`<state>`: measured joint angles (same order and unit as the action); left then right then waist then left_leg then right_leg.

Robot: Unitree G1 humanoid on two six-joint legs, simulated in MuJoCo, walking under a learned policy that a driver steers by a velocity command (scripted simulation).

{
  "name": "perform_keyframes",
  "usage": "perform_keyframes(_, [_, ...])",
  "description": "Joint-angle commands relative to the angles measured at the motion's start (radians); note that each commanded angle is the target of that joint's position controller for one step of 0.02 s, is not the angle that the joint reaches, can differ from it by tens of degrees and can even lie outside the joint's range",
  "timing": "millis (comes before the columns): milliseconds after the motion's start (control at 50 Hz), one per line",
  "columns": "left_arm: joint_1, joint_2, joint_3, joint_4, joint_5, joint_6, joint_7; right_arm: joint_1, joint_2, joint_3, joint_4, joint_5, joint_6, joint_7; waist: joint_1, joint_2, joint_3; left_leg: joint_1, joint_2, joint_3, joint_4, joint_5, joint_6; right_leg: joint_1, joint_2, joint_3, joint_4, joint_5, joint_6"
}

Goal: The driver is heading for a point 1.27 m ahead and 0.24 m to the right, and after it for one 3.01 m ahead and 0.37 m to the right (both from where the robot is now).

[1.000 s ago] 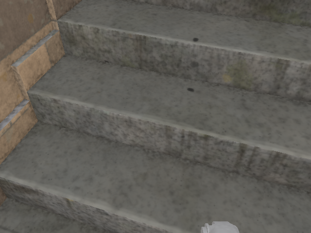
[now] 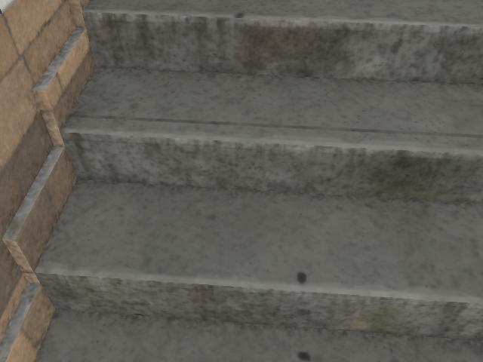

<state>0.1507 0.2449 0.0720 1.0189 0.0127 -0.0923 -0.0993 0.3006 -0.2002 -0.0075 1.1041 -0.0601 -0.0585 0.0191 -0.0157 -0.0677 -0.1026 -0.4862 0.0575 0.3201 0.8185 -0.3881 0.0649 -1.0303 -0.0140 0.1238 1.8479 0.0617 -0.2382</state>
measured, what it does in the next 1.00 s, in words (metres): climbs, turning right: right foot 0.17 m higher, then left foot 0.16 m higher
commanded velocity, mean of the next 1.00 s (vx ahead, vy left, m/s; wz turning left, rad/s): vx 0.50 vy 0.00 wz -0.42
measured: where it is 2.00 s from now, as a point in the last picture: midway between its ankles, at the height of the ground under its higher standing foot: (372, 96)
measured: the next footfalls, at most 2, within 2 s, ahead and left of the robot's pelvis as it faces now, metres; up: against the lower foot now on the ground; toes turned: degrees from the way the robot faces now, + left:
right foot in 0.44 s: +0.38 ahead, -0.17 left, +0.17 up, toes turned -18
left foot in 0.92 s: +0.70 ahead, -0.04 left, +0.33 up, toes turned -22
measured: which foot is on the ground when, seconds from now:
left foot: down 0.00-0.50, up 0.52-0.90, down 0.92-1.00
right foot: up 0.00-0.42, down 0.44-0.96, up 0.98-1.00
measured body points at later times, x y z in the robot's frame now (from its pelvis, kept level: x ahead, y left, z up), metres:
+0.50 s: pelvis +0.26 -0.05 +0.06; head +0.26 -0.03 +0.51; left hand +0.55 +0.06 -0.02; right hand +0.12 -0.19 -0.09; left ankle +0.05 +0.11 -0.65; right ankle +0.34 -0.16 -0.53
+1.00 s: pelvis +0.53 -0.08 +0.25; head +0.53 -0.07 +0.70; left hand +0.59 +0.13 +0.09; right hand +0.68 -0.34 +0.18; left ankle +0.66 -0.03 -0.37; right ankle +0.36 -0.16 -0.48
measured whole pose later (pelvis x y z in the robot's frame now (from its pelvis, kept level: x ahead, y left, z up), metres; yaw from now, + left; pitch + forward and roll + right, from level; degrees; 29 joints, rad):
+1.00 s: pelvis +0.53 -0.08 +0.25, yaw -24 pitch +7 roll +2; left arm 0.40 0.19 0.01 1.10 0.06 -0.10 -0.13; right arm -0.03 -0.14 0.06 0.73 -0.04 -0.03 0.06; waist 0.03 -0.06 -0.14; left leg -0.93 -0.01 0.09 1.29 -0.50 0.06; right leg -0.21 -0.03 0.11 0.59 -0.12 -0.12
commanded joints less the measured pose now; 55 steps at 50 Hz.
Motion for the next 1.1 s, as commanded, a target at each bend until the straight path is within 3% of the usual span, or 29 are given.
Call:
perform_keyframes(20, [0.028,-0.058,-0.027,-0.021,-0.017,0.007,-0.017,-0.190,0.065,0.019,-0.106,-0.044,-0.032,0.009,0.073,0.060,0.011,0.022,0.209,-0.236,-0.526,0.125,0.086,-0.025,-0.033,0.036,0.042,-0.027,-0.010])
perform_keyframes(40, [0.038,-0.062,-0.033,-0.007,-0.011,0.014,-0.027,-0.127,0.046,0.019,-0.091,-0.046,-0.033,0.011,0.046,0.148,0.041,0.103,0.239,-0.266,-0.555,0.190,0.145,-0.106,-0.004,0.019,0.296,-0.105,-0.028])
perform_keyframes(120, [-0.080,-0.035,-0.050,-0.051,-0.002,0.017,-0.006,0.146,0.049,0.041,0.047,-0.062,-0.043,0.026,-0.014,0.054,0.057,0.448,0.230,-0.209,-0.509,0.224,0.119,-0.470,0.022,0.098,0.333,-0.071,-0.092])
perform_keyframes(200, [-0.179,-0.041,-0.058,-0.067,0.007,0.033,-0.011,0.247,0.068,0.061,0.075,-0.086,-0.040,0.019,-0.053,0.076,0.075,0.524,0.216,-0.129,-0.557,0.301,0.150,-0.534,-0.014,0.022,0.260,-0.046,-0.060])
perform_keyframes(240, [-0.293,-0.092,-0.086,-0.155,-0.009,0.050,0.008,0.301,0.094,0.075,0.121,-0.105,-0.038,0.032,-0.038,0.106,0.098,0.618,0.276,-0.146,-0.615,0.453,0.154,-0.625,-0.055,0.000,0.273,-0.120,-0.110])
perform_keyframes(300, [-0.367,-0.051,-0.075,-0.190,-0.017,0.077,0.034,0.309,0.088,0.081,0.115,-0.126,-0.056,0.068,-0.042,0.079,0.086,0.654,0.290,-0.083,-0.636,0.497,0.152,-0.584,-0.105,-0.031,0.016,-0.064,-0.066])
perform_keyframes(380, [-0.596,-0.108,-0.095,-0.300,0.003,0.132,0.000,0.286,0.004,0.056,0.103,-0.016,-0.067,0.102,-0.035,0.124,0.128,0.398,0.301,0.079,-0.777,0.843,0.166,-0.078,-0.071,-0.346,-0.391,-0.581,0.036])
perform_keyframes(420, [-0.414,-0.119,-0.087,-0.263,-0.033,0.106,-0.007,0.289,-0.082,0.036,0.082,-0.011,-0.096,0.088,0.041,0.236,0.106,0.541,0.338,0.097,-0.594,1.453,0.137,0.041,0.046,-0.344,-0.461,-0.481,0.028])
perform_keyframes(460, [-0.176,-0.024,-0.059,-0.219,-0.038,0.084,0.022,0.191,-0.159,0.010,0.007,-0.009,-0.125,0.077,0.138,0.312,-0.034,0.479,0.286,0.095,-0.391,1.786,0.094,0.395,0.107,-0.273,-0.550,-0.199,-0.011])
perform_keyframes(480, [-0.054,0.007,-0.046,-0.199,-0.048,0.081,0.044,0.238,-0.154,0.004,0.015,-0.031,-0.134,0.072,0.150,0.295,-0.121,0.208,0.253,0.037,-0.255,1.736,0.055,0.758,0.128,-0.178,-0.565,-0.198,-0.039])
perform_keyframes(500, [0.162,0.067,-0.011,-0.128,-0.018,0.096,0.053,0.191,-0.183,-0.010,0.006,-0.041,-0.118,0.082,0.240,0.213,-0.131,0.005,0.169,-0.003,-0.029,1.425,0.038,1.006,0.128,-0.086,-0.774,-0.154,-0.039])
perform_keyframes(520, [0.338,0.148,0.000,-0.049,0.008,0.100,0.053,0.133,-0.117,-0.015,-0.003,-0.052,-0.090,0.133,0.239,0.030,-0.120,-0.307,0.015,-0.115,0.282,0.538,-0.008,1.214,-0.014,0.288,-1.141,-0.092,-0.116])
perform_keyframes(540, [0.452,0.225,0.034,-0.008,0.036,0.110,0.069,0.111,-0.095,-0.022,-0.044,0.008,-0.060,0.157,0.239,0.013,-0.239,-0.283,-0.069,-0.369,0.789,0.349,-0.009,1.133,-0.140,0.643,-1.383,-0.107,-0.154])
perform_keyframes(580, [0.340,0.097,0.016,0.039,0.029,0.064,0.069,0.022,0.008,-0.017,-0.052,0.001,-0.056,0.133,0.171,-0.002,-0.045,-0.506,-0.089,-0.572,1.214,0.425,0.055,0.829,-0.150,0.587,-1.347,-0.288,-0.106])
perform_keyframes(640, [0.079,-0.126,-0.066,0.052,0.044,0.049,0.029,-0.062,0.057,0.014,-0.109,0.021,-0.044,0.078,-0.009,0.121,-0.013,-0.663,-0.071,-0.572,1.349,0.404,0.178,0.603,-0.124,0.383,-1.373,-0.287,-0.072])
perform_keyframes(700, [-0.010,-0.095,-0.080,0.031,0.067,0.021,0.024,-0.087,0.017,0.018,-0.157,0.022,0.001,0.056,-0.087,0.089,0.031,-0.643,-0.005,-0.440,1.238,0.265,0.144,0.435,-0.074,0.127,-1.473,-0.255,-0.009])
perform_keyframes(740, [0.169,-0.091,-0.086,0.094,0.101,0.019,0.050,-0.167,0.035,0.042,-0.209,0.038,-0.001,0.054,-0.028,0.003,0.044,-0.825,-0.037,-0.401,1.536,0.125,0.156,0.546,-0.096,0.134,-1.487,-0.219,0.000])
perform_keyframes(780, [0.262,-0.045,-0.094,0.112,0.141,0.009,0.044,-0.323,-0.007,0.048,-0.315,0.023,0.001,0.035,0.001,0.135,0.040,-0.816,0.021,-0.380,1.186,0.271,0.157,0.580,-0.061,0.076,-1.482,-0.317,0.058])
perform_keyframes(820, [0.302,0.005,-0.089,0.105,0.130,0.014,0.028,-0.468,-0.042,0.053,-0.414,0.046,0.013,0.013,0.045,0.030,0.060,-0.650,0.055,-0.378,0.910,0.314,0.104,0.496,-0.060,0.057,-1.600,-0.290,0.053])
perform_keyframes(860, [0.229,0.052,-0.083,0.023,0.027,0.001,-0.004,-0.505,0.005,0.068,-0.458,0.026,0.041,0.043,0.018,-0.054,0.105,-0.186,-0.005,-0.196,0.725,0.112,0.000,0.249,-0.151,0.071,-1.787,-0.013,-0.050])
perform_keyframes(880, [0.265,0.117,-0.065,0.042,0.007,-0.016,-0.020,-0.434,0.001,0.063,-0.454,0.034,0.058,0.056,-0.020,-0.078,0.080,-0.177,-0.055,-0.173,0.703,0.111,-0.013,0.389,-0.200,0.056,-1.726,0.390,-0.080])
perform_keyframes(920, [0.316,0.189,-0.035,0.049,-0.019,-0.039,-0.022,-0.367,-0.086,0.031,-0.467,0.028,0.051,0.059,-0.051,-0.105,0.011,-0.304,-0.126,-0.147,0.393,-0.058,0.012,0.871,-0.236,0.020,-1.553,1.000,-0.059])
perform_keyframes(940, [0.338,0.179,-0.024,0.071,0.002,-0.041,-0.034,-0.289,-0.115,0.013,-0.453,0.029,0.042,0.054,-0.050,-0.143,-0.052,-0.254,-0.134,-0.174,0.319,-0.036,0.043,1.003,-0.228,-0.016,-1.439,1.169,-0.042])
perform_keyframes(960, [0.459,0.085,-0.028,0.094,0.054,-0.038,-0.028,-0.140,-0.135,0.001,-0.394,0.033,0.032,0.050,0.002,0.000,-0.255,0.034,-0.066,-0.373,0.363,0.287,0.154,0.886,-0.155,-0.048,-1.230,1.121,0.029])
perform_keyframes(980, [0.437,0.037,-0.038,0.096,0.071,-0.017,-0.044,0.034,-0.141,-0.007,-0.322,0.030,0.030,0.035,-0.085,0.126,-0.296,0.277,0.015,-0.717,0.079,-0.086,0.228,0.577,-0.066,0.008,-1.061,0.767,0.036])
perform_keyframes(1000, [0.269,-0.026,-0.037,0.052,0.072,0.020,-0.052,0.237,-0.193,-0.025,-0.247,-0.019,0.028,0.012,-0.202,0.340,-0.206,0.432,0.112,-1.093,-0.270,-0.404,0.289,0.214,0.101,0.075,-0.738,-0.080,0.075])
perform_keyframes(1020, [0.165,0.010,-0.010,0.014,0.019,0.025,-0.026,0.311,-0.185,-0.029,-0.214,-0.031,-0.015,0.004,-0.215,0.367,-0.064,0.332,0.147,-1.271,-0.380,-0.590,0.247,0.042,0.136,0.211,-0.349,-0.114,0.075])
perform_keyframes(1060, [0.090,-0.015,-0.023,-0.026,-0.006,0.004,0.024,0.132,-0.099,-0.022,-0.154,0.009,-0.028,0.013,-0.089,0.220,0.044,0.125,0.164,-1.064,-0.346,-0.367,0.241,-0.036,0.112,0.186,-0.058,-0.030,0.028])
perform_keyframes(1100, [0.076,-0.051,-0.045,-0.057,0.028,0.003,0.043,-0.010,0.039,0.009,-0.122,0.022,-0.021,0.013,0.015,0.048,0.021,0.046,0.140,-0.872,-0.324,-0.171,0.190,-0.057,0.069,0.163,-0.031,-0.039,0.001])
